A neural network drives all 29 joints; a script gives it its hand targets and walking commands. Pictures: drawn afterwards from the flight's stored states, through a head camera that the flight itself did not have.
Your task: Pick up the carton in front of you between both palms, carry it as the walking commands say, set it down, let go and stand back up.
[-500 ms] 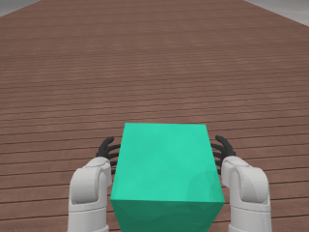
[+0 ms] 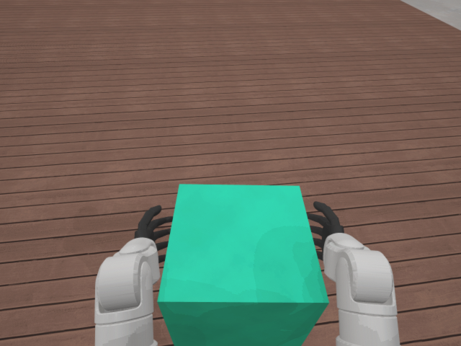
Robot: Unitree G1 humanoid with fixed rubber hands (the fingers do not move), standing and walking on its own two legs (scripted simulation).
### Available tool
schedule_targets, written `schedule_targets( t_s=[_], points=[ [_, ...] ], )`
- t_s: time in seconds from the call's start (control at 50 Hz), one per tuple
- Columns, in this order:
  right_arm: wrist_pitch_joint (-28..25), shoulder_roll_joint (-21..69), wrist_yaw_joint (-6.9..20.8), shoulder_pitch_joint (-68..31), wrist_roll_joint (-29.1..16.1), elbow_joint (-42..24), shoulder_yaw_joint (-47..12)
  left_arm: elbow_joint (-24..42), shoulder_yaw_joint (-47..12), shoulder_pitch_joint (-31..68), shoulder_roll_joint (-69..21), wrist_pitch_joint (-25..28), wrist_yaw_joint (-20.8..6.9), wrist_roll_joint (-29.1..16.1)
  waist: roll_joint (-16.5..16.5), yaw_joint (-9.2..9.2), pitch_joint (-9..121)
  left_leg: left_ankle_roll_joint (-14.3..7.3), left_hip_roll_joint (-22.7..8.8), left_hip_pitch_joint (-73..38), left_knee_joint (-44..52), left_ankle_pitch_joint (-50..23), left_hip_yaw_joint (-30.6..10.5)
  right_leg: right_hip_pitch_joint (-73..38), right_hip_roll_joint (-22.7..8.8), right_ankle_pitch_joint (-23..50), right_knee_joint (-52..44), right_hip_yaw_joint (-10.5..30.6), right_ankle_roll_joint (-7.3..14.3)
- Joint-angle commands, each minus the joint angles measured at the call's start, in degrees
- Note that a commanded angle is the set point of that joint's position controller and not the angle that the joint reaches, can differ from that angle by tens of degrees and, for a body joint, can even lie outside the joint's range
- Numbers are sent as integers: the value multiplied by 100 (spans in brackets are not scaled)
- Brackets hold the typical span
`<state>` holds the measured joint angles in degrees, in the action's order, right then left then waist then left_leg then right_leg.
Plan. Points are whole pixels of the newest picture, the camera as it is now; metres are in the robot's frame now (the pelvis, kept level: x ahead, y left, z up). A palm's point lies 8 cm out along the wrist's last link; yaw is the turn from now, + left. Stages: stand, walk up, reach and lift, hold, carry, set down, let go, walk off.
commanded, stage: carry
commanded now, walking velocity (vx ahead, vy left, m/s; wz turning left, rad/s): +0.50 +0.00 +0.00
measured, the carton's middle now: (237, 273) +0.25 +0.00 -0.01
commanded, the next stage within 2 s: none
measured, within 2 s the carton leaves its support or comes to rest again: neither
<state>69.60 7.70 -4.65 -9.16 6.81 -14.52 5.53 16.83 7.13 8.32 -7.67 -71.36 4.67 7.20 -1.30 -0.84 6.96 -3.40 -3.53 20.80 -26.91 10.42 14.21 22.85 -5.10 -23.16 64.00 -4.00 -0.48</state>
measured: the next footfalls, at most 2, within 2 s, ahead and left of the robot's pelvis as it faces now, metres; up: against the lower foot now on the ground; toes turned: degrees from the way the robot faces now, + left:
right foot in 0.32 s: +0.39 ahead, -0.13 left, +0.00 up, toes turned -11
left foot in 0.80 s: +0.70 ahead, +0.10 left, +0.00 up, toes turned +14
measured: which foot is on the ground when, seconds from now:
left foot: down 0.00-0.34, up 0.36-0.78, down 0.80-1.00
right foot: up 0.00-0.30, down 0.32-0.84, up 0.86-1.00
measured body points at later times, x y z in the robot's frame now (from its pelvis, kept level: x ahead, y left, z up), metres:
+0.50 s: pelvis +0.32 -0.05 +0.01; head +0.33 -0.06 +0.46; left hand +0.58 +0.12 +0.07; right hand +0.61 -0.18 +0.06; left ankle +0.24 +0.07 -0.65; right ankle +0.35 -0.12 -0.74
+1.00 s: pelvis +0.65 +0.02 +0.01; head +0.67 +0.03 +0.46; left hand +0.93 +0.17 +0.06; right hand +0.92 -0.14 +0.07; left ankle +0.66 +0.09 -0.74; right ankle +0.60 -0.11 -0.66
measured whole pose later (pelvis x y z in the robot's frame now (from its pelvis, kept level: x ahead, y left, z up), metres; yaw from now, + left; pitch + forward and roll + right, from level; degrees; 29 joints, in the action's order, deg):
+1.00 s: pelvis +0.65 +0.02 +0.01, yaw +0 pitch +4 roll -1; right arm 68.7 7.6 -4.7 -8.2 6.4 -17.9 5.4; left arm 19.3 5.8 7.9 -7.5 -70.3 4.8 7.0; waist -0.9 -1.2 2.9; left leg -4.0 -2.1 15.5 -21.4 10.5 14.0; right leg 29.2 -5.1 -17.4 61.6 -4.5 0.2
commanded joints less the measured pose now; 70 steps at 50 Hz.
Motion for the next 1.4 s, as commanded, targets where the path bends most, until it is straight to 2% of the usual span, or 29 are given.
schedule_targets(
  t_s=[0.0, 0.1, 0.22, 0.26, 0.3, 0.32, 0.34, 0.36, 0.42, 0.46, 0.52, 0.7, 0.74, 0.78, 0.8, 0.82, 0.84, 0.86, 0.9, 0.94, 1.02, 1.14, 1.2, 1.22, 1.24, 1.26, 1.28, 1.34, 1.38],
  points=[
    [-127, 5628, 1486, -2801, -2481, -726, -4059, 597, -4335, 3025, -5522, 248, -1452, -2473, 626, 15, 1481, -325, -1598, -2281, 1476, -503, -1993, 1384, -287, 623, -258, 228, 54],
    [-181, 5429, 1536, -2548, -2596, -1042, -4138, 892, -4367, 2702, -5435, 368, -1301, -2324, 918, -5, 1132, -381, -1277, -2297, 1757, -666, -1119, 1351, -181, 1371, -2010, -246, -111],
    [10, 4883, 1440, -2175, -2377, -1041, -3971, 1010, -4269, 2455, -4906, 132, -1301, -2338, 1056, -39, 700, -179, -1136, -2527, 1482, -1571, -597, 796, 64, 2143, -3444, -727, 55],
    [85, 4772, 1418, -2184, -2315, -953, -3947, 911, -4190, 2450, -4771, 47, -1339, -2344, 1025, -13, 644, -70, -1095, -2500, 1016, -1913, -429, 261, 181, 2011, -3736, -923, 155],
    [152, 4680, 1401, -2212, -2277, -873, -3956, 684, -4083, 2360, -4690, -2, -1375, -2348, 607, 138, 1076, 174, -702, -1669, -627, -2209, -5, -1662, 455, 1474, -3876, -1179, 209],
    [190, 4605, 1399, -2313, -2291, -877, -3955, 589, -4009, 2294, -4632, -10, -1390, -2312, -226, 267, 1397, 409, -443, -678, -2009, -1046, 2, -2631, -563, 742, -4349, 344, 374],
    [238, 4715, 1393, -2539, -2331, -1015, -4059, 429, -3943, 2400, -4631, 35, -1420, -2255, -1735, 258, 1754, 642, 268, 1192, -3698, 993, -316, -3982, -1930, 385, -4927, 2859, 1174],
    [227, 4734, 1411, -2584, -2333, -895, -4059, 357, -3963, 2319, -4821, 60, -1433, -2307, -1617, 231, 1639, 488, 199, 1849, -4510, 1739, -1022, -3860, -2079, 1308, -5132, 3202, 1338],
    [36, 5331, 1459, -2800, -2417, -832, -4164, 563, -4127, 2734, -5412, 219, -1478, -2436, -191, 183, 1525, 235, -455, 1805, -4248, 984, -1435, -2983, -1646, 2527, -4941, 1603, 967],
    [-86, 5566, 1441, -2770, -2427, -866, -4211, 759, -4212, 2912, -5565, 304, -1500, -2545, -338, 164, 1530, 263, -440, 1453, -3547, 556, -1271, -2634, -1438, 2089, -5199, 957, 749],
    [-200, 5610, 1357, -2520, -2318, -925, -4217, 926, -4284, 2786, -5488, 354, -1541, -2621, -520, 167, 1359, 381, -373, 1507, -2599, 241, -996, -2579, -1308, 1827, -5473, 462, 836],
    [61, 4965, 1304, -2278, -2286, -1097, -4105, 951, -4110, 2350, -4777, 121, -1461, -2396, -740, 205, 513, 275, -41, 1158, -260, -884, -284, -2966, -947, 3285, -5212, -430, 610],
    [130, 4868, 1340, -2304, -2310, -1005, -4043, 861, -4079, 2363, -4701, 60, -1445, -2342, -771, 183, 532, 173, 111, 576, -30, -714, -86, -2974, -913, 4013, -4701, -616, 480],
    [165, 4824, 1376, -2223, -2296, -818, -3949, 820, -4083, 2463, -4638, 11, -1436, -2328, -412, 12, 1075, 135, 424, -1467, 168, -301, 205, -2100, -535, 4215, -3027, -1105, 220],
    [171, 4771, 1393, -2216, -2267, -753, -3896, 817, -4085, 2576, -4587, -15, -1435, -2333, 343, -122, 1419, -80, -633, -2613, 548, 502, -1342, -960, -284, 2823, -1645, -1014, -11],
    [114, 4822, 1422, -2257, -2226, -528, -3845, 947, -4180, 2724, -4685, -52, -1430, -2374, 1955, -113, 1835, -911, -2027, -3908, 1125, 754, -3945, 897, 462, 484, 91, -691, -248],
    [81, 5009, 1433, -2180, -2293, -509, -3883, 830, -4194, 2786, -4753, -31, -1446, -2372, 1826, -71, 1669, -1016, -2127, -3773, 1414, -313, -4191, 1552, 406, -407, 938, 30, -107],
    [31, 5211, 1440, -2307, -2339, -612, -3927, 785, -4235, 2859, -4948, 29, -1464, -2403, 1375, -77, 1636, -958, -1978, -3599, 1167, -1139, -3551, 1741, 165, -314, 1228, 312, 48],
    [-73, 5546, 1452, -2570, -2425, -775, -4045, 770, -4288, 2934, -5325, 165, -1486, -2468, 383, -25, 1559, -615, -1764, -2896, 1140, -1551, -2590, 1540, -250, 295, 613, 465, 159],
    [-157, 5674, 1469, -2709, -2507, -940, -4120, 831, -4334, 2909, -5518, 277, -1460, -2489, 574, 14, 1546, -414, -1560, -2486, 1433, -974, -1990, 1204, -265, 668, -125, 283, 127],
    [-202, 5526, 1510, -2484, -2567, -1153, -4165, 965, -4366, 2618, -5491, 395, -1346, -2356, 816, -5, 1249, -501, -1364, -2534, 1729, -980, -1317, 1356, -191, 1121, -1500, -124, -46],
    [-43, 4990, 1451, -2081, -2393, -1199, -3988, 1117, -4332, 2403, -5025, 208, -1303, -2365, 1036, -37, 796, -149, -931, -2655, 1121, -3699, -320, 730, 305, 2298, -3267, -819, -38],
    [66, 4825, 1422, -2046, -2266, -1088, -3905, 993, -4269, 2323, -4858, 92, -1358, -2380, 969, 65, 892, 197, -707, -2342, 27, -3877, 58, -633, 608, 3103, -4150, -1195, 0],
    [97, 4755, 1423, -2052, -2247, -1039, -3883, 955, -4238, 2372, -4822, 65, -1380, -2366, 796, 107, 985, 393, -568, -1947, -493, -3622, 95, -1460, 546, 3632, -4563, -1173, -10],
    [113, 4694, 1424, -2114, -2244, -974, -3863, 923, -4179, 2442, -4750, 29, -1404, -2367, 450, 140, 1254, 596, -428, -1262, -1214, -2197, -36, -2472, -248, 5160, -4390, -440, 27],
    [170, 4742, 1415, -2328, -2290, -997, -3976, 762, -4118, 2495, -4726, 30, -1425, -2325, -716, 212, 1981, 736, -114, 22, -2558, 504, -408, -4245, -1615, 7757, -3541, 923, 781],
    [193, 4726, 1425, -2205, -2307, -966, -3985, 496, -4029, 2153, -4804, 72, -1436, -2312, -1106, 230, 2374, 726, 237, 547, -3240, 2299, -846, -4429, -1930, 7708, -3891, 1627, 1340],
    [34, 5265, 1463, -2691, -2389, -1005, -4150, 669, -4079, 2512, -5375, 242, -1466, -2378, -567, 131, 1906, 467, -229, 279, -2090, 2238, -1378, -3113, -1510, 5586, -4464, 704, 910],
    [-59, 5478, 1435, -2818, -2473, -1124, -4231, 856, -4105, 2723, -5526, 310, -1469, -2463, -664, 131, 1830, 485, -29, -326, -1033, 1953, -1075, -2570, -1191, 4620, -4672, 249, 753]
  ],
)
